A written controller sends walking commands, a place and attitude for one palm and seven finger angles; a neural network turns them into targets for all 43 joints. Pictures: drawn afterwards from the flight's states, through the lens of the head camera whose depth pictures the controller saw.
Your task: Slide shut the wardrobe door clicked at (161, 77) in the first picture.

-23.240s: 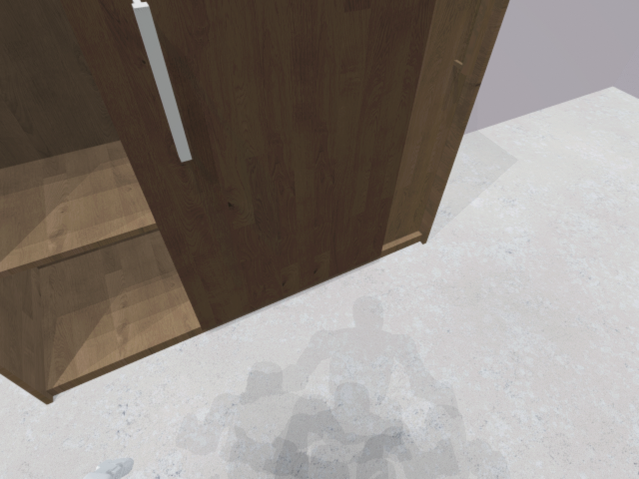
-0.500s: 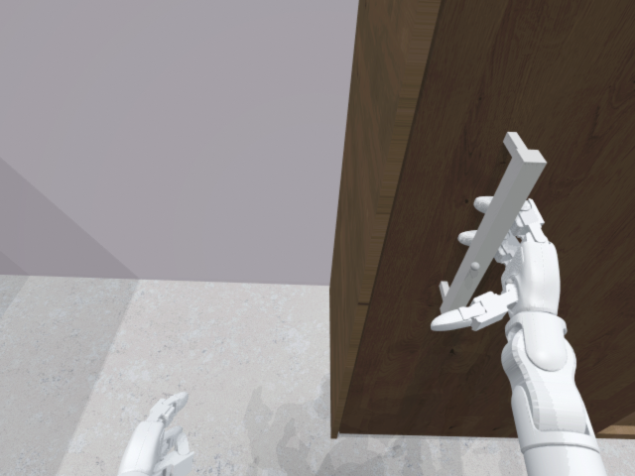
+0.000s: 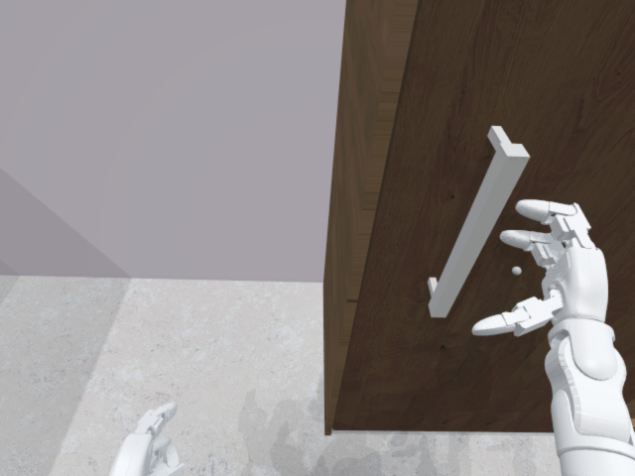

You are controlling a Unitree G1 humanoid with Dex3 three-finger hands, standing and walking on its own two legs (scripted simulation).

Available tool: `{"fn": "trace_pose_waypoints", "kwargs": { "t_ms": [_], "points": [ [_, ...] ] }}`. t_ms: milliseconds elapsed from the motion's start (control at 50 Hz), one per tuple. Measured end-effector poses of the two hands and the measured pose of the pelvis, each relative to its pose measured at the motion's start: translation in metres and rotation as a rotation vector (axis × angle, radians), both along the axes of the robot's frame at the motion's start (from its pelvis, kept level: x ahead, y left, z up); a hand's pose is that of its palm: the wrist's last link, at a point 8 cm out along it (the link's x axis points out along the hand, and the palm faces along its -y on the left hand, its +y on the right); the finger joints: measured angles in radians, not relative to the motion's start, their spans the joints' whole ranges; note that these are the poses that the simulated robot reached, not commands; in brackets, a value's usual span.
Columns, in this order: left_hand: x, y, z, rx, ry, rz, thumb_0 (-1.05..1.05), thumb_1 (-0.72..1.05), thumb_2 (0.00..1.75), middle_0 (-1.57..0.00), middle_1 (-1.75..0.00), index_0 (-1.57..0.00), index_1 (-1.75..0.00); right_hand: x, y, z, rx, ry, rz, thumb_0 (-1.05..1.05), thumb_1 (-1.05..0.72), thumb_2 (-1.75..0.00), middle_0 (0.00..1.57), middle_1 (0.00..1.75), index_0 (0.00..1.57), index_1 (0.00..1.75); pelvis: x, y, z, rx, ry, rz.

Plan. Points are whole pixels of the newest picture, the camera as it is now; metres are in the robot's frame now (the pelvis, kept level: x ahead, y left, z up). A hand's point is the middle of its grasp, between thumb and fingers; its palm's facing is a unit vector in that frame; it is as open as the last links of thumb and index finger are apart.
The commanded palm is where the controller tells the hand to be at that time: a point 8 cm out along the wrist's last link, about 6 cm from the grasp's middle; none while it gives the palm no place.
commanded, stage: slip the hand off the handle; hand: right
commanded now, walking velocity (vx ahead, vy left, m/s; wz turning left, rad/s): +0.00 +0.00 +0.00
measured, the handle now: (462, 235) +0.38 -0.16 +0.14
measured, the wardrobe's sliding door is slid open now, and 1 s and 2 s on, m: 0.00 0.00 0.00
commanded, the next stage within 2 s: draw the hand back to the body in 0.58 s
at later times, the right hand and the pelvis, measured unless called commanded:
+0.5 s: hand (553, 347) +0.23 -0.22 +0.13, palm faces +0.22 +0.97 -0.13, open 14.7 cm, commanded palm +0.19 -0.27 +0.14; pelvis +0.00 +0.00 +0.00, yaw -1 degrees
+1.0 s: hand (577, 361) +0.21 -0.22 +0.15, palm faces +0.08 +0.99 -0.08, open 14.7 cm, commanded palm +0.16 -0.27 +0.15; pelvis +0.01 +0.01 +0.00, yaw -2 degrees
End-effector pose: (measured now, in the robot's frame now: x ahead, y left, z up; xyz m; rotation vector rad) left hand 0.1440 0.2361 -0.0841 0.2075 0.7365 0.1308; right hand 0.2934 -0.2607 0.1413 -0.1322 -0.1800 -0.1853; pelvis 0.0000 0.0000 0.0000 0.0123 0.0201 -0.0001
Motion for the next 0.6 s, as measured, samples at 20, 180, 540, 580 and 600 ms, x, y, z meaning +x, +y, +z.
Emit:
{"fn": "trace_pose_waypoints", "kwargs": {
  "t_ms": [20,180,540,580,600],
  "points": [
    [0.000,-0.001,0.000,-0.004,-0.005,0.002,0.01,0.91,0.90,-0.20,-0.30,-0.20,-0.30,-0.003,0.001,0.000,0.002,-0.001,0.003,-0.01,0.55,-0.20,0.30,1.18,0.25,1.15,0.001,-0.001,0.000,0.000,0.000,0.003],
    [0.009,-0.007,0.006,-0.019,-0.052,-0.019,0.01,0.91,0.90,-0.20,-0.30,-0.20,-0.30,-0.040,-0.001,-0.005,-0.003,0.006,-0.015,-0.01,0.55,-0.20,0.27,1.16,0.25,1.15,0.002,-0.002,0.000,0.000,-0.014,0.007],
    [0.045,-0.022,0.022,-0.030,-0.172,-0.111,0.01,0.91,0.90,-0.20,-0.30,-0.20,-0.30,-0.099,-0.009,-0.006,-0.010,0.028,-0.039,-0.01,0.55,-0.20,0.26,1.15,0.25,1.15,-0.001,0.005,-0.001,0.004,-0.030,-0.022],
    [0.045,-0.022,0.023,-0.030,-0.177,-0.118,0.01,0.91,0.90,-0.20,-0.30,-0.20,-0.30,-0.106,-0.010,-0.005,-0.014,0.026,-0.043,-0.01,0.55,-0.20,0.26,1.15,0.25,1.15,0.000,0.006,-0.001,0.005,-0.031,-0.023],
    [0.045,-0.022,0.023,-0.030,-0.180,-0.120,0.01,0.91,0.90,-0.20,-0.30,-0.20,-0.30,-0.109,-0.010,-0.004,-0.017,0.024,-0.043,-0.01,0.55,-0.20,0.26,1.15,0.25,1.15,0.000,0.006,-0.001,0.005,-0.031,-0.023]
  ]
}}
